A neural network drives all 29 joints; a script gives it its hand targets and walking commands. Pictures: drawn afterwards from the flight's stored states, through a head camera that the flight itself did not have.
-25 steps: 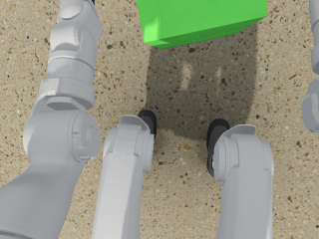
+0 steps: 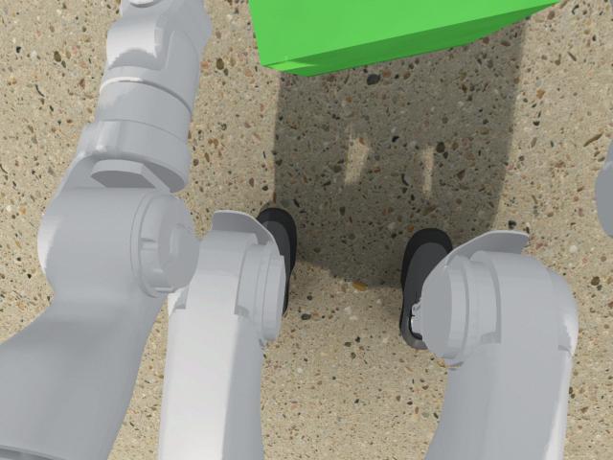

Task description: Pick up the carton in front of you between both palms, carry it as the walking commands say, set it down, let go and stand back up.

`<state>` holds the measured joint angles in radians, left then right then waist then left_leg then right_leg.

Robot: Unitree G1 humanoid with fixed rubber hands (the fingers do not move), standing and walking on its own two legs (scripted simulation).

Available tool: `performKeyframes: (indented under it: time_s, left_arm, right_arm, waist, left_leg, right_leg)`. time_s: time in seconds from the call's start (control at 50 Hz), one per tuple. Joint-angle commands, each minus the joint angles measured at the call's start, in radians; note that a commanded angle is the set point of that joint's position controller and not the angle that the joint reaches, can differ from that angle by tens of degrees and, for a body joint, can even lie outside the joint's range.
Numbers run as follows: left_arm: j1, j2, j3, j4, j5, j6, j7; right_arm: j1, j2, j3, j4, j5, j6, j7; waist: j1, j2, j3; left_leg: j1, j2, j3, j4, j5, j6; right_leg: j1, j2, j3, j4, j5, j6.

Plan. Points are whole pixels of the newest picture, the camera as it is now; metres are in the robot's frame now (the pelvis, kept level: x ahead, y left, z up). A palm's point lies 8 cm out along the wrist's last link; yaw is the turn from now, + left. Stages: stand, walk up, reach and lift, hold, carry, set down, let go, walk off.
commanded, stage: reach and lift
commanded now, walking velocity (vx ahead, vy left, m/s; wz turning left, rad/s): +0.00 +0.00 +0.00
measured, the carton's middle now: out of the picture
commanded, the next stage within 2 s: none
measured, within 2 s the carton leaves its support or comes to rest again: leaves its support in 0.54 s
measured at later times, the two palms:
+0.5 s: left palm out of the picture +0.56 +0.14 -0.16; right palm out of the picture +0.58 -0.17 -0.17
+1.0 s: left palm out of the picture +0.50 +0.12 +0.02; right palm out of the picture +0.52 -0.18 +0.02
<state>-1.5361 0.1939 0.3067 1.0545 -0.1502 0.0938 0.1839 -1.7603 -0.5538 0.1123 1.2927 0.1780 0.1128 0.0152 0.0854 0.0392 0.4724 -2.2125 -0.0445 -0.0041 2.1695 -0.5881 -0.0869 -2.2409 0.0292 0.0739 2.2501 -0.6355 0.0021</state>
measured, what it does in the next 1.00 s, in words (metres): rises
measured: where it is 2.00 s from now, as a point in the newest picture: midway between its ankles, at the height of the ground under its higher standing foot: (342, 294)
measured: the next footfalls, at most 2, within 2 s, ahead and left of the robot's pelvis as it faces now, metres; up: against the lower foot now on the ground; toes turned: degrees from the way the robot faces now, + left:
none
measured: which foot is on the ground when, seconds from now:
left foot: down 0.00-1.00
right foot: down 0.00-1.00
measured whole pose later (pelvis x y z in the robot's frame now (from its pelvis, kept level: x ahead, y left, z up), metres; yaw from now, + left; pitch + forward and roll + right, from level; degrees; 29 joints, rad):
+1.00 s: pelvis -0.01 +0.01 +0.09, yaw -4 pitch +44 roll +3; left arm -1.17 -0.07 0.65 0.65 0.25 0.38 0.10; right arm -1.35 -0.17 -0.38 0.96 -0.27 0.37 0.01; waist 0.05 0.00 -0.05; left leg -2.11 -0.10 -0.08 1.83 -0.49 -0.10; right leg -2.14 0.12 0.10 1.86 -0.49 0.05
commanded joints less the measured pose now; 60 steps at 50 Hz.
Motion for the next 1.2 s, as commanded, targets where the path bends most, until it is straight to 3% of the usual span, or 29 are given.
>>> performKeyframes:
  time_s: [0.0, 0.12, 0.18, 0.2, 0.24, 0.28, 0.36, 0.5, 0.58, 0.62, 0.66, 0.7, 0.78, 0.84, 0.98, 1.18]
  left_arm:
    - [-0.192, 0.089, 0.023, -0.096, 0.017, -0.017, -0.003]
    - [-0.268, 0.018, -0.008, -0.105, 0.006, -0.012, -0.016]
    - [-0.278, -0.054, 0.025, -0.086, 0.049, -0.004, -0.025]
    - [-0.32, -0.181, 0.007, -0.101, 0.063, 0.007, -0.052]
    - [-0.426, -0.492, -0.034, -0.11, 0.084, 0.035, -0.136]
    - [-0.493, -0.703, -0.069, -0.146, 0.106, 0.075, -0.219]
    - [-0.494, -0.872, -0.112, -0.178, 0.089, 0.114, -0.296]
    - [-0.526, -0.985, -0.243, -0.28, -0.024, 0.127, -0.3]
    - [-0.578, -1.039, -0.352, -0.448, -0.077, 0.142, -0.273]
    - [-0.598, -1.051, -0.39, -0.53, -0.072, 0.16, -0.269]
    - [-0.596, -1.068, -0.413, -0.585, -0.04, 0.181, -0.268]
    - [-0.558, -1.084, -0.401, -0.578, 0.003, 0.203, -0.275]
    - [-0.43, -1.103, -0.255, -0.419, 0.156, 0.241, -0.311]
    - [-0.395, -1.103, -0.158, -0.354, 0.241, 0.26, -0.327]
    - [-0.416, -1.139, -0.162, -0.364, 0.258, 0.272, -0.345]
    - [-0.313, -1.269, -0.334, -0.442, 0.178, 0.321, -0.384]
  right_arm:
    - [-0.278, -0.074, -0.029, -0.09, -0.021, -0.014, -0.004]
    - [-0.35, 0.025, 0.006, -0.128, -0.012, -0.006, -0.001]
    - [-0.36, 0.104, -0.004, -0.119, -0.041, 0.003, 0.011]
    - [-0.391, 0.261, 0.024, -0.132, -0.036, 0.014, 0.04]
    - [-0.425, 0.59, 0.047, -0.122, -0.059, 0.036, 0.123]
    - [-0.362, 0.82, 0.013, -0.136, -0.097, 0.062, 0.201]
    - [-0.283, 1.0, -0.035, -0.196, -0.104, 0.088, 0.269]
    - [-0.312, 1.141, 0.052, -0.39, -0.045, 0.096, 0.246]
    - [-0.387, 1.238, 0.137, -0.594, 0.008, 0.109, 0.206]
    - [-0.373, 1.296, 0.154, -0.66, 0.015, 0.133, 0.19]
    - [-0.32, 1.364, 0.153, -0.665, 0.0, 0.163, 0.18]
    - [-0.224, 1.411, 0.114, -0.597, -0.044, 0.193, 0.18]
    - [-0.075, 1.43, -0.071, -0.378, -0.2, 0.228, 0.21]
    - [-0.068, 1.407, -0.179, -0.295, -0.276, 0.234, 0.228]
    - [-0.109, 1.412, -0.234, -0.329, -0.314, 0.233, 0.23]
    - [-0.045, 1.559, -0.076, -0.508, -0.24, 0.283, 0.237]
  waist:
    - [0.035, -0.161, -1.244]
    - [0.036, -0.181, -1.207]
    - [0.036, -0.174, -1.16]
    - [0.047, -0.177, -1.145]
    - [0.028, -0.186, -1.094]
    - [0.004, -0.18, -1.04]
    - [-0.021, -0.125, -1.054]
    - [-0.038, -0.152, -1.37]
    - [-0.026, -0.201, -1.816]
    - [-0.018, -0.214, -1.992]
    - [0.0, -0.212, -2.041]
    - [0.001, -0.198, -1.923]
    - [-0.004, -0.167, -1.535]
    - [0.002, -0.15, -1.413]
    - [-0.026, -0.112, -1.526]
    - [-0.035, -0.116, -1.8]
  left_leg:
    - [0.614, -0.02, 0.104, -0.107, 0.454, 0.024]
    - [0.573, -0.028, 0.106, -0.125, 0.382, 0.026]
    - [0.592, -0.039, 0.106, -0.124, 0.35, 0.025]
    - [0.61, -0.049, 0.108, -0.125, 0.344, 0.032]
    - [0.581, -0.065, 0.112, -0.114, 0.322, 0.04]
    - [0.548, -0.074, 0.12, -0.103, 0.307, 0.042]
    - [0.503, -0.085, 0.119, -0.099, 0.343, 0.049]
    - [0.532, -0.096, 0.128, -0.075, 0.507, 0.043]
    - [0.6, -0.102, 0.14, -0.105, 0.609, 0.031]
    - [0.634, -0.111, 0.147, -0.132, 0.637, 0.03]
    - [0.644, -0.121, 0.158, -0.172, 0.608, 0.028]
    - [0.607, -0.126, 0.157, -0.224, 0.539, 0.026]
    - [0.51, -0.126, 0.15, -0.332, 0.297, 0.034]
    - [0.516, -0.123, 0.141, -0.406, 0.197, 0.044]
    - [0.608, -0.123, 0.137, -0.516, 0.181, 0.039]
    - [0.814, -0.13, 0.134, -0.622, 0.306, 0.031]
  right_leg:
    - [0.597, -0.012, -0.033, -0.209, 0.415, 0.011]
    - [0.646, -0.005, -0.029, -0.229, 0.356, 0.006]
    - [0.649, 0.007, -0.03, -0.233, 0.32, 0.008]
    - [0.642, 0.017, -0.035, -0.234, 0.308, 0.008]
    - [0.614, 0.033, -0.04, -0.227, 0.318, -0.001]
    - [0.557, 0.045, -0.056, -0.214, 0.312, -0.01]
    - [0.485, 0.055, -0.08, -0.199, 0.351, -0.027]
    - [0.677, 0.062, -0.081, -0.184, 0.575, -0.021]
    - [0.984, 0.074, -0.081, -0.194, 0.789, -0.009]
    - [1.081, 0.088, -0.092, -0.212, 0.837, -0.001]
    - [1.061, 0.105, -0.107, -0.252, 0.78, 0.008]
    - [0.961, 0.113, -0.118, -0.311, 0.68, 0.012]
    - [0.661, 0.119, -0.136, -0.439, 0.361, 0.011]
    - [0.561, 0.119, -0.141, -0.518, 0.212, 0.002]
    - [0.672, 0.128, -0.151, -0.618, 0.201, -0.002]
    - [0.936, 0.142, -0.155, -0.722, 0.348, 0.025]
